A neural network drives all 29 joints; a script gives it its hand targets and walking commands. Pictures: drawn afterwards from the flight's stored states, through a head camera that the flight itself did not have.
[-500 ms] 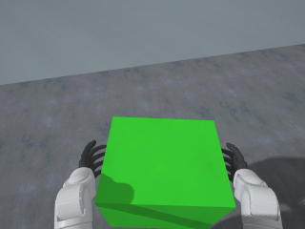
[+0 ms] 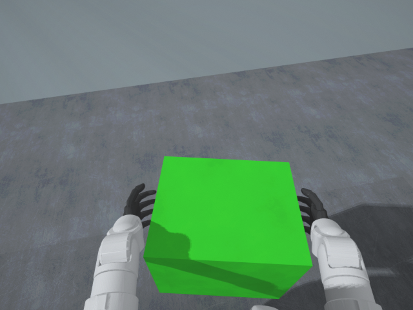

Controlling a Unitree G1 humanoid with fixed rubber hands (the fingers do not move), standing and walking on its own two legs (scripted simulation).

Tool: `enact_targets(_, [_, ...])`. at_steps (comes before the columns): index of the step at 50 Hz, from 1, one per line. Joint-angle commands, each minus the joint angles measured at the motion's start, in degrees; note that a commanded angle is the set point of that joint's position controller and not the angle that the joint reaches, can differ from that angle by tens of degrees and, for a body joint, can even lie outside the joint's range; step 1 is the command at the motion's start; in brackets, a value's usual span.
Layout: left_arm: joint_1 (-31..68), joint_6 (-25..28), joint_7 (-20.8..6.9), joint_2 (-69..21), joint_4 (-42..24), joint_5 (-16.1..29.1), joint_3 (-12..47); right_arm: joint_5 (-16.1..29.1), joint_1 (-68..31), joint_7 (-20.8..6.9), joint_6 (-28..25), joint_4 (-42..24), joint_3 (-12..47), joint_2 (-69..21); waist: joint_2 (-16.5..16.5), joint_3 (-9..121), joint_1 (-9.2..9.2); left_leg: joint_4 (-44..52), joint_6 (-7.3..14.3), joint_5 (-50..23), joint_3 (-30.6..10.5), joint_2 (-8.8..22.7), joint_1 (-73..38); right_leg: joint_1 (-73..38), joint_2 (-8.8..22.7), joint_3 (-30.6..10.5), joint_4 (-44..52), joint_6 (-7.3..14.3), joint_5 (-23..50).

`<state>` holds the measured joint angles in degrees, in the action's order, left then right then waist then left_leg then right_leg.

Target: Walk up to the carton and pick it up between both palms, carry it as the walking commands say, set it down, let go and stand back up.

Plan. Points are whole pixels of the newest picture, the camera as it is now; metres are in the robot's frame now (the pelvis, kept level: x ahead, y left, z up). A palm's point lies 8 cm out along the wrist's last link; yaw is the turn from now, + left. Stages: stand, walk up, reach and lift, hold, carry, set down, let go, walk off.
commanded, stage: set down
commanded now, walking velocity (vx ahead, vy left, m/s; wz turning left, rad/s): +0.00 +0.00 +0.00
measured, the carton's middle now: (222, 229) +0.30 -0.01 -0.08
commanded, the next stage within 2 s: none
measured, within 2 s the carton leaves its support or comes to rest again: neither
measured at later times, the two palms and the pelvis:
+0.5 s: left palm (144, 207) +0.35 +0.18 -0.06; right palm (297, 211) +0.34 -0.19 -0.07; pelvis +0.02 -0.01 +0.00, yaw +1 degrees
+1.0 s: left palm (151, 218) +0.37 +0.18 -0.14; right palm (286, 213) +0.38 -0.19 -0.15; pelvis +0.00 +0.00 -0.06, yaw +1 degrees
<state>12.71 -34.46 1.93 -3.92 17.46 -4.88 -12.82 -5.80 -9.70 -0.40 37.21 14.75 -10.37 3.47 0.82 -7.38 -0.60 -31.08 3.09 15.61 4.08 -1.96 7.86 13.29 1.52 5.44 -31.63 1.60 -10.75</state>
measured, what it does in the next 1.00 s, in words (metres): lowers itself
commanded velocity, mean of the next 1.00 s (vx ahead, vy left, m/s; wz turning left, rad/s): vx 0.00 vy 0.00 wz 0.00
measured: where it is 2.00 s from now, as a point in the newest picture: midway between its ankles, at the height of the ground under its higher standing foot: outside the picture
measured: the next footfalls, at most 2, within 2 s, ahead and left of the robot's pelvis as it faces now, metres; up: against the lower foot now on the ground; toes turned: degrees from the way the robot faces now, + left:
none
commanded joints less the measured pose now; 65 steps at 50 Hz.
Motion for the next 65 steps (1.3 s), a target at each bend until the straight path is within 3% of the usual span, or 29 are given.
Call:
enact_targets(1, [40.09, 6.63, -10.81, -31.88, 2.52, 5.46, 21.15, 4.88, -45.98, -7.09, -8.32, -3.92, 18.54, -39.08, -2.0, 15.7, 1.97, 8.52, 1.85, 11.13, -11.65, 1.33, 16.05, -14.32, -4.34, -10.06, 4.24, 1.88, -9.08])
enact_targets(2, [42.78, 7.37, -11.86, -34.78, 4.77, 4.51, 20.56, 4.08, -47.53, -7.64, -8.88, -1.41, 18.25, -42.49, -1.3, 17.05, 1.74, 6.91, 2.04, 10.33, -11.66, 0.89, 15.46, -12.01, -4.01, -10.63, 3.97, 1.97, -9.73])
enact_targets(3, [46.58, 7.96, -13.29, -39.48, 6.93, 4.11, 21.42, 2.98, -48.59, -8.86, -9.42, 2.14, 17.39, -46.81, 0.12, 17.32, 2.91, 6.63, 2.19, 12.14, -12.61, 1.17, 16.35, -11.45, -4.45, -10.36, 2.6, 1.78, -9.09])
enact_targets(5, [48.86, 9.37, -16.29, -44.26, 11.76, 2.51, 19.67, 1.21, -50.73, -10.54, -10.49, 6.13, 15.88, -52.78, -2.08, 19.73, 2.73, 4.33, 2.42, 10.67, -12.05, 0.65, 18.02, -10.24, -3.95, -11.87, 2.97, 2.08, -10.79])
enact_targets(7, [48.0, 9.85, -18.44, -47.09, 15.61, 0.31, 16.74, 1.11, -53.44, -11.91, -11.3, 6.57, 16.33, -56.5, -1.93, 20.93, 0.71, 3.09, 2.43, 8.38, -11.66, 0.37, 18.99, -8.87, -3.28, -12.75, 2.62, 2.01, -10.96])
enact_targets(10, [47.38, 10.43, -21.38, -46.33, 17.04, -2.38, 13.57, -1.72, -50.11, -13.32, -11.57, 8.83, 13.55, -55.84, -2.54, 21.83, 1.84, 1.45, 2.65, 7.01, -11.36, 0.24, 21.18, -7.52, -3.06, -12.9, 1.54, 1.95, -9.45])
enact_targets(12, [47.74, 11.21, -22.61, -47.4, 16.27, -3.44, 12.79, -1.93, -51.32, -14.18, -12.57, 8.31, 13.23, -56.07, -1.04, 25.13, 0.99, 0.63, 2.85, 5.73, -11.27, 0.27, 21.41, -7.04, -2.91, -13.12, 0.65, 2.11, -7.64])
enact_targets(16, [44.56, 13.61, -24.21, -47.88, 15.55, -3.94, 12.32, -3.12, -48.11, -14.81, -15.15, 5.98, 13.43, -54.81, -2.33, 32.63, 2.09, -1.48, 2.84, -0.91, -11.52, -0.37, 22.78, -7.82, -2.77, -13.72, -1.34, 1.93, 2.38])
enact_targets(18, [41.61, 14.99, -24.24, -47.83, 15.07, -3.95, 12.25, -2.35, -47.07, -15.23, -16.85, 4.5, 15.57, -54.89, -1.76, 35.83, 0.99, -2.31, 2.77, -6.53, -11.25, -1.2, 23.98, -8.49, -2.77, -13.5, -3.27, 2.03, 12.1])
enact_targets(21, [39.76, 17.69, -24.14, -49.6, 12.83, -2.3, 15.18, -1.61, -45.46, -15.47, -19.64, 2.42, 18.0, -54.08, -1.49, 45.19, 1.43, -3.98, 2.19, -13.51, -11.71, -1.8, 24.79, -10.16, -3.16, -13.78, -5.74, 2.35, 22.14])
enact_targets(25, [37.31, 20.62, -22.86, -48.99, 9.45, -0.62, 19.57, 0.37, -42.24, -15.62, -22.76, 1.5, 22.75, -53.28, -1.06, 54.58, 0.63, -6.79, 1.54, -23.2, -12.63, -2.34, 24.94, -7.31, -3.57, -14.24, -9.28, 2.06, 32.01])
enact_targets(28, [38.2, 21.8, -21.68, -49.96, 7.26, 1.39, 22.56, 1.17, -43.06, -15.72, -24.66, -0.71, 24.38, -51.27, 0.08, 60.22, 1.74, -8.52, 1.08, -27.23, -13.19, -2.38, 23.01, -2.23, -4.58, -13.64, -11.39, 2.4, 32.14])
enact_targets(30, [37.07, 22.55, -20.68, -48.85, 5.89, 1.8, 23.4, 1.62, -42.54, -15.85, -25.51, -1.17, 25.34, -50.4, -0.55, 62.27, 1.57, -10.26, 0.7, -29.94, -13.14, -2.71, 25.18, -0.89, -5.29, -13.55, -12.87, 2.38, 34.21])
enact_targets(31, [36.41, 22.63, -20.32, -48.29, 6.58, 1.86, 23.11, 2.41, -43.6, -15.9, -25.88, -1.52, 25.8, -49.6, 1.05, 61.4, 0.4, -11.1, 0.43, -30.33, -12.67, -3.0, 27.08, 0.12, -5.09, -14.09, -13.26, 2.37, 33.85])
enact_targets(34, [34.82, 22.41, -19.31, -49.62, 6.46, 2.19, 24.32, 2.54, -42.9, -16.68, -26.08, -0.93, 25.64, -47.68, 1.37, 61.97, 0.88, -12.51, -0.12, -33.79, -13.01, -2.61, 26.15, 6.87, -6.19, -13.02, -14.36, 2.26, 30.52])
enact_targets(36, [34.78, 22.73, -18.56, -50.06, 4.99, 2.12, 24.93, 2.6, -44.06, -17.3, -26.81, -1.15, 25.06, -45.5, 3.57, 64.13, 1.32, -13.96, -0.9, -35.93, -13.25, -2.62, 26.29, 10.83, -6.32, -12.87, -15.52, 2.7, 29.39])
enact_targets(40, [36.88, 22.81, -17.92, -48.68, 4.92, 2.04, 24.0, 2.48, -46.97, -17.91, -26.82, -0.33, 24.66, -44.26, 1.55, 63.34, 1.78, -16.11, -0.92, -31.46, -12.69, -2.84, 31.73, 16.63, -6.82, -12.16, -18.35, 2.31, 25.71])
enact_targets(42, [42.21, 22.82, -17.9, -49.16, 2.59, 3.19, 26.2, 1.91, -46.85, -18.13, -26.54, 1.38, 22.62, -44.65, 2.63, 65.31, 4.31, -17.46, -1.32, -29.24, -12.91, -2.76, 32.36, 19.48, -6.81, -11.74, -19.71, 2.55, 23.49])
enact_targets(47, [48.44, 22.08, -18.15, -46.91, 3.0, 2.52, 24.23, 2.09, -52.7, -18.62, -25.15, 3.8, 20.87, -45.31, 2.85, 65.4, 3.95, -20.99, -1.45, -20.96, -11.34, -3.44, 40.39, 24.02, -6.78, -11.35, -23.12, 2.3, 18.86])
enact_targets(48, [49.61, 21.68, -18.49, -47.32, 3.17, 2.76, 24.92, 1.68, -52.79, -18.72, -24.97, 3.7, 20.47, -45.29, 3.21, 66.33, 4.77, -21.84, -1.56, -19.33, -11.12, -3.57, 41.38, 24.68, -6.88, -11.33, -23.55, 2.52, 18.16])
enact_targets(50, [52.81, 21.0, -18.89, -47.33, 3.08, 3.04, 24.68, 2.82, -56.61, -18.94, -24.0, 3.3, 21.01, -46.79, 3.11, 68.55, 3.66, -23.04, -1.22, -15.74, -10.1, -3.82, 44.07, 24.22, -6.88, -11.02, -24.91, 2.23, 15.97])
enact_targets(51, [56.16, 20.63, -19.04, -48.27, 2.02, 3.79, 25.6, 2.9, -58.54, -19.05, -23.61, 3.2, 20.63, -47.25, 3.07, 70.82, 5.24, -24.03, -1.41, -14.44, -10.13, -3.89, 43.68, 25.11, -7.2, -10.36, -25.64, 2.15, 14.79])
enact_targets(56, [61.93, 18.7, -20.53, -46.6, 3.39, 2.59, 22.51, 2.45, -63.86, -19.71, -20.81, 5.68, 18.17, -49.31, 3.54, 70.3, 3.55, -27.41, -1.02, -7.13, -7.65, -4.4, 53.1, 26.78, -7.01, -10.77, -27.94, 1.91, 9.74])
enact_targets(59, [64.06, 17.05, -21.39, -47.77, 5.94, 2.66, 21.99, 1.59, -65.63, -20.27, -19.44, 7.36, 16.11, -48.72, 3.2, 70.66, 5.14, -29.29, -1.0, -4.04, -7.62, -4.17, 54.98, 30.72, -7.02, -9.54, -30.06, 1.9, 5.65])
enact_targets(60, [65.53, 16.93, -21.23, -47.08, 4.26, 3.0, 21.83, 2.54, -68.39, -20.64, -19.03, 7.03, 17.24, -49.12, 2.7, 73.07, 2.98, -30.03, -1.16, -5.08, -6.97, -4.31, 54.27, 30.71, -7.13, -9.56, -30.63, 1.95, 6.08])
enact_targets(61, [66.25, 16.51, -21.52, -46.48, 5.04, 2.47, 20.71, 1.94, -68.27, -20.64, -18.53, 8.13, 16.21, -49.34, 2.23, 71.88, 4.04, -30.79, -0.95, -3.55, -6.92, -4.36, 56.93, 31.36, -7.03, -9.46, -31.18, 1.67, 5.17])
enact_targets(63, [68.07, 16.14, -21.9, -45.89, 4.42, 2.46, 20.59, 2.55, -70.26, -20.97, -18.02, 7.7, 16.82, -50.91, 2.13, 73.58, 2.93, -31.57, -0.64, -4.36, -6.48, -4.41, 58.44, 31.36, -7.22, -9.54, -32.44, 1.41, 6.34])
enact_targets(64, [68.17, 15.96, -22.19, -46.38, 5.26, 2.87, 20.65, 1.82, -69.45, -20.76, -17.8, 7.68, 16.68, -51.37, 0.56, 75.06, 3.86, -32.63, -0.75, -4.01, -6.11, -4.67, 60.16, 29.71, -7.1, -9.78, -32.94, 1.34, 7.04])
enact_targets(65, [70.77, 16.08, -22.41, -44.93, 4.39, 3.33, 20.52, 2.88, -72.59, -20.56, -17.8, 6.25, 17.26, -51.42, -0.22, 76.27, 2.59, -33.4, -0.61, -3.35, -5.5, -4.88, 62.66, 28.58, -7.11, -10.34, -33.49, 1.16, 6.94])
